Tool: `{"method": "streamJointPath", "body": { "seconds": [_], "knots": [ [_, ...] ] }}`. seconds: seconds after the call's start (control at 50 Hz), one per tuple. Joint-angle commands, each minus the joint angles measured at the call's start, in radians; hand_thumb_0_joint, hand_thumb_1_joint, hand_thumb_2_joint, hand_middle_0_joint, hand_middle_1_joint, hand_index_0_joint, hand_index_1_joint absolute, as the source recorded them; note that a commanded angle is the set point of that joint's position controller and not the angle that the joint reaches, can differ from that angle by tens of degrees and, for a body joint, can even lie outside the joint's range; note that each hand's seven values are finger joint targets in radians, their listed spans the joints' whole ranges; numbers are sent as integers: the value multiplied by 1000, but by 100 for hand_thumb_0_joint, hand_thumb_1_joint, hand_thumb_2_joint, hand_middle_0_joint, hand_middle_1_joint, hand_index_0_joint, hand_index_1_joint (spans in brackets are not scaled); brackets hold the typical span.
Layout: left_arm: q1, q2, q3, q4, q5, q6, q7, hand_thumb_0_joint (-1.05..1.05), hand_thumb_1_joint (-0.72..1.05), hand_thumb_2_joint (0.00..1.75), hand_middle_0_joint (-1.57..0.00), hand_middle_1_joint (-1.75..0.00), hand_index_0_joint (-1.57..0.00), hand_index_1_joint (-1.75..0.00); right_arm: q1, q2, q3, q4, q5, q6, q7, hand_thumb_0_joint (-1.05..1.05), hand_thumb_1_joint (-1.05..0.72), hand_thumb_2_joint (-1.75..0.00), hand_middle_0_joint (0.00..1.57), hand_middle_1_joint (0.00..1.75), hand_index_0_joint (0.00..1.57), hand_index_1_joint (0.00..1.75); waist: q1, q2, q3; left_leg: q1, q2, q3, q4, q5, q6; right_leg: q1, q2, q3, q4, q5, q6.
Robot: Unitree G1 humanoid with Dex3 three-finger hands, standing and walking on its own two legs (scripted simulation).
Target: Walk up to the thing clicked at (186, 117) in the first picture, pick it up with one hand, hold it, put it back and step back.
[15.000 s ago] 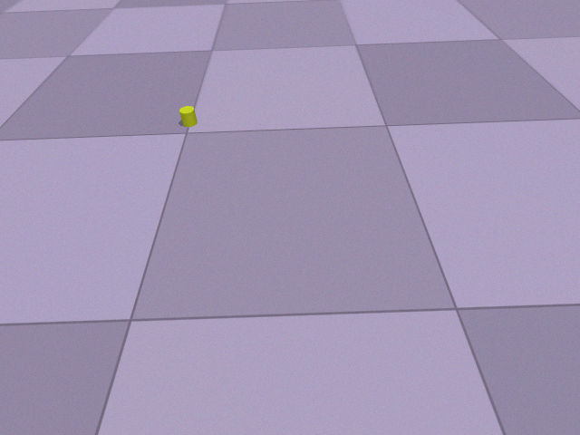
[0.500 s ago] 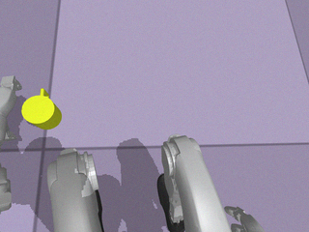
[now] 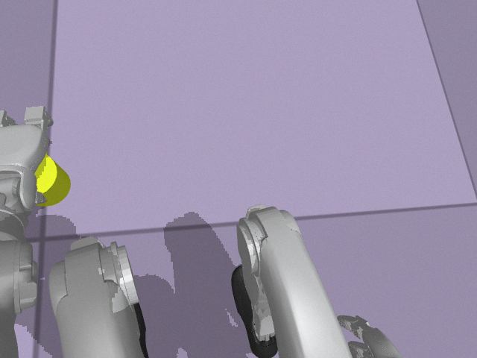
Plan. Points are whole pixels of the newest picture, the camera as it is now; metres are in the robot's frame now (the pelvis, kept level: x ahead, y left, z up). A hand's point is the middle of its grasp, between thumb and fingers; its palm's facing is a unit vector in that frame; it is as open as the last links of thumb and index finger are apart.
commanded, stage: close in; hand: left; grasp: from above
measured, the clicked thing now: (39, 172) +0.48 +0.31 -0.28
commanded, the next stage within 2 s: rest palm in 0.28 s
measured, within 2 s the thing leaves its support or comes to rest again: neither
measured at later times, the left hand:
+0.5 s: hand (18, 192) +0.42 +0.31 -0.20, palm faces -0.48 -0.13 -0.87, open 14.3 cm
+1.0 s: hand (31, 177) +0.46 +0.30 -0.23, palm faces -0.40 -0.14 -0.90, open 14.2 cm
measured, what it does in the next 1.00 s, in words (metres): stands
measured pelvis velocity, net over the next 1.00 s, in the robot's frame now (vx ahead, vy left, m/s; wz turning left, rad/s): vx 0.01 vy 0.00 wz -0.05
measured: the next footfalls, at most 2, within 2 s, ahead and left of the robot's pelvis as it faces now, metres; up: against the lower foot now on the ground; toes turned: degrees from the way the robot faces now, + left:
none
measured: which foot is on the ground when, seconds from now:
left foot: down 0.00-1.00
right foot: down 0.00-1.00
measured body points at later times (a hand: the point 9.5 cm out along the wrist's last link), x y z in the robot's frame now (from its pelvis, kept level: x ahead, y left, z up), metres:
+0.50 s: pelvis +0.00 +0.00 -0.01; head +0.24 +0.09 +0.36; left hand +0.44 +0.32 -0.15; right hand +0.08 -0.27 -0.11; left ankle +0.09 +0.15 -0.29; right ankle +0.10 -0.13 -0.29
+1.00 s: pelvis +0.01 +0.00 -0.02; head +0.26 +0.08 +0.34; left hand +0.47 +0.31 -0.18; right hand +0.06 -0.26 -0.12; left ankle +0.09 +0.15 -0.29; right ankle +0.10 -0.13 -0.29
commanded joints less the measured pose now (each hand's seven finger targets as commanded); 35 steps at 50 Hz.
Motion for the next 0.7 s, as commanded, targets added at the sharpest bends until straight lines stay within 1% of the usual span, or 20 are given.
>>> {"method": "streamJointPath", "body": {
  "seconds": [0.0, 0.08, 0.12, 0.16, 0.2, 0.22, 0.24, 0.26, 0.28, 0.3, 0.36, 0.44, 0.48, 0.52, 0.54, 0.56, 0.58, 0.64, 0.66, 0.68],
  "knots": [
    [-291, 340, 111, -134, -21, 89, 72, 0, -58, 102, -8, -101, -7, -102, 175, -257, -63, -35, -8, -2, 5, 0, -90, -89, 20, 30, 20, 30, 39, 402, -707, 595, -10, 168, -219, 118, 57, 266, 10, -103, -244, 253, -82],
    [-194, 314, 87, -105, -57, 141, 23, 0, -58, 108, -9, -102, -7, -105, 161, -254, -60, -45, 6, -4, 17, 0, -90, -89, 20, 30, 20, 30, 47, 322, -683, 521, -11, 172, -204, 93, 76, 311, 23, -87, -270, 235, -75],
    [-149, 324, 102, -121, -101, 148, -7, 0, -60, 103, -7, -99, -5, -101, 164, -244, -66, -38, 13, -2, 20, 0, -90, -90, 20, 30, 20, 30, 70, 258, -704, 472, -11, 172, -196, 88, 84, 362, 26, -71, -281, 223, -68],
    [-156, 286, 71, -120, -137, 139, -51, 0, -59, 100, -6, -101, -6, -101, 177, -236, -68, -31, 14, -3, 25, 0, -90, -90, 20, 30, 20, 30, 46, 215, -660, 414, -10, 168, -190, 65, 89, 386, 28, -64, -295, 198, -63],
    [-188, 264, 35, -126, -154, 111, -97, 0, -59, 100, -6, -102, -6, -102, 188, -237, -68, -29, 15, -4, 26, 0, -90, -90, 20, 30, 20, 30, 11, 162, -616, 370, -12, 155, -178, 42, 93, 384, 29, -67, -305, 171, -60],
    [-191, 256, 25, -129, -164, 92, -118, 0, -57, 98, -6, -103, -7, -102, 195, -241, -73, -28, 18, -5, 24, 0, -90, -90, 20, 30, 20, 30, 7, 141, -604, 370, -11, 146, -178, 34, 91, 378, 31, -71, -307, 160, -61],
    [-217, 299, 45, -175, -163, 66, -133, 0, -58, 99, -6, -103, -7, -102, 193, -253, -78, -43, 15, -8, 22, 0, -90, -90, 20, 30, 20, 30, 0, 143, -600, 366, -12, 143, -168, 52, 91, 387, 28, -70, -303, 172, -60],
    [-218, 286, 35, -169, -156, 44, -144, 0, -58, 98, -6, -104, -7, -102, 209, -261, -79, -34, 14, -9, 21, 0, -90, -90, 20, 30, 20, 30, -4, 142, -595, 392, -11, 136, -164, 62, 86, 376, 27, -85, -294, 185, -61],
    [-210, 218, -11, -152, -155, 22, -155, 0, -58, 99, -6, -104, -7, -103, 222, -257, -74, -16, 12, -9, 23, 0, -90, -90, 20, 30, 20, 30, -13, 158, -591, 418, -10, 130, -171, 63, 79, 358, 28, -100, -284, 191, -64],
    [-226, 219, -24, -169, -148, -5, -156, 0, -58, 99, -6, -104, -7, -103, 216, -259, -72, -12, 14, -9, 22, 0, -90, -90, 20, 30, 20, 30, -17, 180, -571, 426, -11, 127, -164, 45, 77, 332, 30, -99, -284, 178, -65],
    [-218, 253, 1, -182, -131, -73, -126, 0, -59, 100, -6, -102, -6, -102, 209, -265, -72, -14, 11, -2, 16, 0, -90, -90, 20, 30, 20, 30, 6, 213, -594, 478, -10, 126, -159, 57, 61, 329, 31, -111, -269, 181, -69],
    [-194, 300, 46, -171, -52, -119, -35, 0, -60, 103, -6, -99, -4, -101, 189, -272, -66, -10, -7, 3, 13, 0, -90, -90, 20, 30, 20, 30, 16, 295, -601, 541, -4, 125, -160, 85, 48, 291, 31, -130, -234, 209, -73],
    [-206, 294, 60, -146, -20, -120, 23, 0, -58, 102, -6, -98, -4, -100, 178, -280, -61, -14, -19, 2, 16, 0, -90, -90, 20, 30, 20, 30, 0, 326, -585, 569, -3, 120, -165, 96, 43, 252, 29, -147, -209, 221, -76],
    [-209, 315, 83, -121, 12, -108, 75, 0, -58, 103, -6, -97, -4, -99, 154, -281, -59, -9, -30, -2, 20, 0, -89, -90, 20, 30, 20, 30, 5, 376, -592, 590, -1, 123, -166, 103, 40, 228, 30, -150, -195, 228, -79],
    [-224, 317, 86, -89, 28, -95, 96, 0, -57, 103, -6, -97, -4, -99, 156, -285, -58, -3, -37, -2, 24, 0, -89, -90, 20, 30, 20, 30, -11, 381, -595, 593, 1, 121, -164, 110, 39, 216, 30, -157, -184, 234, -78],
    [-241, 308, 77, -54, 34, -77, 115, 0, -57, 102, -6, -97, -4, -99, 146, -282, -55, -5, -42, -7, 30, 0, -90, -90, 20, 30, 20, 30, -20, 379, -572, 584, 1, 119, -158, 103, 38, 188, 27, -161, -175, 229, -80],
    [-247, 311, 84, -54, 39, -64, 132, 0, -58, 103, -6, -96, -4, -99, 142, -283, -53, 2, -46, -9, 31, 0, -90, -90, 20, 30, 20, 30, -12, 405, -585, 590, -1, 121, -167, 101, 37, 184, 29, -160, -176, 227, -81],
    [-281, 320, 84, -16, 35, -19, 168, 0, -57, 103, -6, -96, -4, -99, 134, -293, -45, 0, -61, -25, 43, 0, -90, -90, 20, 30, 20, 30, -39, 409, -563, 572, 0, 123, -147, 93, 41, 181, 28, -159, -176, 234, -74],
    [-267, 326, 88, -3, 32, -4, 174, 0, -57, 104, -7, -96, -4, -99, 131, -292, -44, 5, -63, -28, 46, 0, -90, -90, 20, 30, 20, 30, -30, 416, -574, 564, -1, 126, -143, 92, 43, 188, 31, -152, -177, 235, -75],
    [-275, 336, 94, 6, 21, 7, 178, 0, -56, 104, -7, -97, -4, -99, 131, -298, -44, 1, -66, -34, 50, 0, -90, -90, 20, 30, 20, 30, -40, 399, -565, 540, 1, 124, -134, 81, 44, 193, 30, -154, -177, 228, -73]
  ]
}}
